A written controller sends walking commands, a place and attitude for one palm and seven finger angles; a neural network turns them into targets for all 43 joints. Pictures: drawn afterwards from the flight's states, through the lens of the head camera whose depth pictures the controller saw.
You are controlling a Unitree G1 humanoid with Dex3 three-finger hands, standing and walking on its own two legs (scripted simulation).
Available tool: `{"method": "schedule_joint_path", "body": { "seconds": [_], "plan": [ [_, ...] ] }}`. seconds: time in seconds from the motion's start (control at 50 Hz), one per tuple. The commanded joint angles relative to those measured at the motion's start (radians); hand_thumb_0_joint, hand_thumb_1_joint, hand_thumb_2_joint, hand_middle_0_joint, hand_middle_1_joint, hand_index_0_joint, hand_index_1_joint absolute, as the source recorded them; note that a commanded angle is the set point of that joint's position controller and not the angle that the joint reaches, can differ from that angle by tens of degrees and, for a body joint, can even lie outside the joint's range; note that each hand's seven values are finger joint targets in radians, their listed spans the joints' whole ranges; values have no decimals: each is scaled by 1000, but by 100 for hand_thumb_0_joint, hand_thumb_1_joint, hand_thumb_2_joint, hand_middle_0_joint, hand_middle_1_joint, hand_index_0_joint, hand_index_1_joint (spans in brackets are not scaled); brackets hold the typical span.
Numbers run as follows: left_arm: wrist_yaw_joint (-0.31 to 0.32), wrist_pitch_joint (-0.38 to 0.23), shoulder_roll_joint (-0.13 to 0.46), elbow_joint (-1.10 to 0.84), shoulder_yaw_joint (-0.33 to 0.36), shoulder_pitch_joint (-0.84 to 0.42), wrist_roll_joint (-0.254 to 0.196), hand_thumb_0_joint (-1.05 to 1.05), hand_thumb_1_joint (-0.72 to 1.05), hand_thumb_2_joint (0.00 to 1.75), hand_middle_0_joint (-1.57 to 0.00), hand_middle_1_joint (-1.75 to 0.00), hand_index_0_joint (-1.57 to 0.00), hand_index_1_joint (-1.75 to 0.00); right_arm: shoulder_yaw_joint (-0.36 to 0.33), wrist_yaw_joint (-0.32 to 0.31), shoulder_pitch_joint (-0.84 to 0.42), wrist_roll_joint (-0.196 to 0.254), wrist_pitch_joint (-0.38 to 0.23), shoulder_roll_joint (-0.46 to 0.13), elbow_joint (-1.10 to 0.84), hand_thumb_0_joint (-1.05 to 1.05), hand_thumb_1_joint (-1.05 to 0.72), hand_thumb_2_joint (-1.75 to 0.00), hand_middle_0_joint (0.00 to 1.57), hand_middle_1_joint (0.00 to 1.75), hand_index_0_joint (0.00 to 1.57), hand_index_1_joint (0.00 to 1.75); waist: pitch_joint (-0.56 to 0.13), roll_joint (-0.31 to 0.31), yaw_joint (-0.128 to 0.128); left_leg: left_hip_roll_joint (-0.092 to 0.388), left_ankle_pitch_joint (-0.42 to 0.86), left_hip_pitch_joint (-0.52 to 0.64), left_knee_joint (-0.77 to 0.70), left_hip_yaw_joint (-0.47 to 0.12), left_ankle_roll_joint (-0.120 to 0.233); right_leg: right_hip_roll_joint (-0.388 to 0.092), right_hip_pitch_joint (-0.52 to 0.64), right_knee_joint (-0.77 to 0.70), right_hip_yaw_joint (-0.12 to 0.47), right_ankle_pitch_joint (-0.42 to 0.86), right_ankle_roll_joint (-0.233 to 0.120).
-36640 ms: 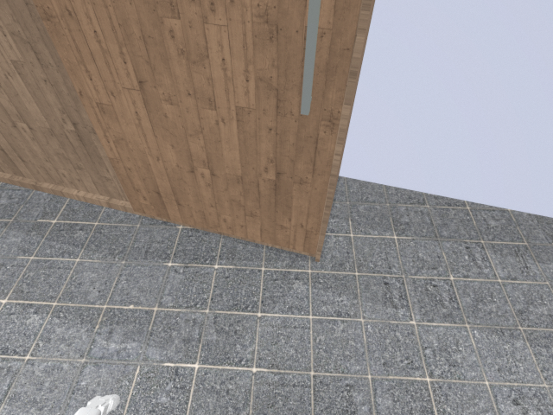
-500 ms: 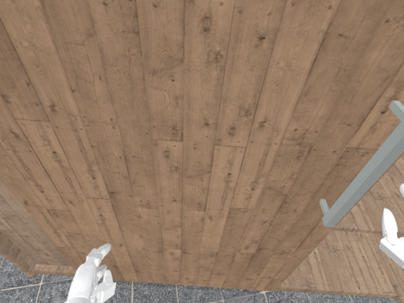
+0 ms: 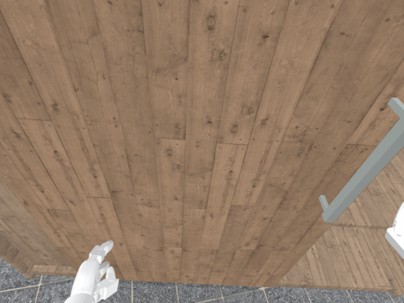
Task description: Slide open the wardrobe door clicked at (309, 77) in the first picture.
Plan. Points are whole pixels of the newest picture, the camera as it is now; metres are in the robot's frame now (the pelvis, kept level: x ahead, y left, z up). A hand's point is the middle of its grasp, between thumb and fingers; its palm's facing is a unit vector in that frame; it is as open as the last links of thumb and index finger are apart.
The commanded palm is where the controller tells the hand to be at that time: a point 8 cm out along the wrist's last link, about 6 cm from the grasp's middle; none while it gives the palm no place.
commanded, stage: step back with the hand held close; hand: right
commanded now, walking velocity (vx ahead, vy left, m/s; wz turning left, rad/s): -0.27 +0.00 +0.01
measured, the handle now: (356, 170) +0.33 -0.30 +0.13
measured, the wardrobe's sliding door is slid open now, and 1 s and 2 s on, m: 0.60 0.60 0.60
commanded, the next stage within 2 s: stop stepping back and stand still in 1.46 s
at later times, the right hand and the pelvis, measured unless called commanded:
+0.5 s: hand out of the picture +0.16 -0.29 +0.15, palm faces +0.37 +0.77 -0.53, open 7.4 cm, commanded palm +0.11 -0.32 +0.18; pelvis -0.04 -0.03 +0.00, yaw +2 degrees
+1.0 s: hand out of the picture +0.15 -0.28 +0.15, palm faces +0.35 +0.82 -0.45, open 7.4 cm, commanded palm +0.08 -0.34 +0.18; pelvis -0.07 -0.04 -0.02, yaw +1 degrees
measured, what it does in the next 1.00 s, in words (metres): shifts its weight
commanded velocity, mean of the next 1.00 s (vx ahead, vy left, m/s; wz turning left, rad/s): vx -0.31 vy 0.00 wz -0.03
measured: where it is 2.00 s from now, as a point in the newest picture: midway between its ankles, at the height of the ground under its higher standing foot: outside the picture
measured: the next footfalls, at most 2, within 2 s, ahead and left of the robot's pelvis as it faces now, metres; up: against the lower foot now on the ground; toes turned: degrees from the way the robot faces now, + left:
left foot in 1.34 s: -0.16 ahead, +0.10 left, +0.00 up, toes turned +5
right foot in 1.50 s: -0.05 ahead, -0.11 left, +0.00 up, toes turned +5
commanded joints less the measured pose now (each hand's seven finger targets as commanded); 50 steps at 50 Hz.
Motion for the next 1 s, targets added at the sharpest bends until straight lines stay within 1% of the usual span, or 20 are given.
{"method": "schedule_joint_path", "body": {
  "seconds": [0.0,0.06,0.18,0.24,0.34,0.42,0.48,0.52,0.54,0.56,0.64,0.7,0.74,0.78,0.84,0.86,0.9,0.94,0.96,0.98],
  "plan": [
    [7,0,99,-170,30,-94,3,0,90,90,-20,-30,-20,-30,-128,-16,-63,-17,-85,-170,-134,0,-90,-90,20,30,20,30,-36,98,52,177,413,-184,-118,-164,10,-45,62,40,35,153,-37],
    [9,29,104,-200,35,-95,2,0,90,90,-20,-30,-20,-30,-135,-17,19,-21,-81,-175,-173,0,-90,-90,20,30,20,30,-128,68,41,165,428,-144,-63,-127,-4,-71,74,14,35,278,-39],
    [21,57,107,-247,38,-119,3,0,90,90,-20,-30,-20,-30,-199,-39,72,-28,-80,-236,-291,0,-90,-90,20,30,20,30,-168,-15,25,92,279,-139,7,-69,-20,-112,36,-66,81,359,-45],
    [27,59,111,-253,42,-114,5,0,90,90,-20,-30,-20,-30,-233,-49,85,-29,-83,-266,-310,0,-90,-90,20,30,20,30,-179,-42,23,76,218,-123,30,-57,-21,-123,-6,-96,104,302,-48],
    [31,47,114,-249,46,-99,2,0,90,90,-20,-30,-20,-30,-218,-53,110,-27,-82,-239,-290,0,-90,-90,20,30,20,30,-161,-20,33,74,168,-131,28,-67,-23,-127,-71,-115,112,137,-53],
    [33,37,113,-241,44,-88,-3,0,90,90,-20,-30,-20,-30,-184,-57,82,-29,-84,-212,-281,0,-90,-90,20,30,20,30,-112,54,51,100,128,-182,-22,-121,-10,-106,-126,-93,101,-53,-48],
    [36,29,111,-236,41,-84,1,0,90,90,-20,-30,-20,-30,-175,-64,52,-34,-90,-216,-304,0,-90,-90,20,30,20,30,-98,66,57,116,49,-224,-47,-149,0,-92,-133,-80,102,-133,-46],
    [35,21,111,-235,39,-83,3,0,90,90,-20,-30,-20,-30,-178,-70,41,-38,-100,-223,-325,0,-90,-90,20,30,20,30,-83,53,61,119,-5,-253,-56,-157,6,-88,-143,-73,109,-179,-45],
    [39,17,117,-231,43,-84,8,0,90,90,-20,-30,-20,-30,-212,-76,36,-43,-104,-260,-341,0,-90,-90,20,30,20,30,-97,34,58,113,-15,-242,-47,-152,5,-95,-144,-87,119,-188,-47],
    [39,15,107,-231,39,-80,8,0,90,90,-20,-30,-20,-30,-191,-76,41,-43,-109,-229,-342,0,-90,-90,20,30,20,30,-101,10,61,102,-8,-219,-27,-132,0,-102,-163,-105,126,-190,-50],
    [41,-4,123,-240,45,-90,13,0,90,90,-20,-30,-20,-30,-246,-81,68,-53,-129,-261,-363,0,-90,-90,20,30,20,30,-125,-97,47,38,42,-86,84,-72,-23,-147,-270,-207,192,-275,-73],
    [38,-13,118,-239,42,-77,12,0,90,90,-20,-30,-20,-30,-231,-75,78,-54,-133,-226,-344,0,-90,-90,20,30,20,30,-111,-100,46,25,81,-28,141,-54,-31,-166,-342,-223,195,-293,-84],
    [37,-15,121,-234,47,-73,16,0,90,90,-20,-30,-20,-30,-243,-73,85,-53,-131,-237,-327,0,-90,-90,20,30,20,30,-95,-51,48,40,117,-42,111,-79,-25,-153,-348,-184,181,-264,-80],
    [31,-8,109,-229,46,-60,12,0,90,90,-20,-30,-20,-30,-203,-69,67,-47,-128,-210,-325,0,-90,-90,20,30,20,30,-82,53,60,91,119,-142,27,-150,-1,-109,-281,-86,133,-204,-55],
    [26,4,98,-203,53,-41,16,0,90,90,-20,-30,-20,-30,-207,-81,48,-42,-130,-246,-351,0,-90,-90,20,30,20,30,-111,136,72,230,89,-296,-86,-287,75,-46,-139,113,70,-113,-12],
    [23,9,78,-196,49,-40,14,0,90,90,-20,-30,-20,-30,-182,-85,42,-39,-130,-226,-348,0,-90,-90,20,30,20,30,-121,163,79,275,134,-324,-94,-302,98,-29,-106,174,48,-75,1],
    [21,19,71,-193,51,-56,13,0,90,90,-20,-30,-20,-30,-194,-95,44,-39,-131,-244,-361,0,-90,-90,20,30,20,30,-147,173,81,305,257,-327,-67,-286,112,-15,-78,221,48,1,8],
    [27,25,81,-197,56,-76,13,0,90,90,-20,-30,-20,-30,-231,-100,54,-41,-137,-281,-402,0,-90,-90,20,30,20,30,-168,126,75,255,297,-290,2,-218,85,-45,-81,136,94,107,-3],
    [32,27,82,-204,55,-84,10,0,90,90,-20,-30,-20,-30,-228,-98,80,-40,-143,-266,-407,0,-90,-90,20,30,20,30,-158,77,70,192,243,-286,48,-177,56,-77,-95,62,137,132,-19],
    [36,23,92,-218,55,-99,7,0,90,90,-20,-30,-20,-30,-243,-95,93,-38,-155,-278,-424,0,-90,-90,20,30,20,30,-143,12,66,127,96,-288,84,-140,28,-116,-130,-20,182,13,-34]
  ]
}}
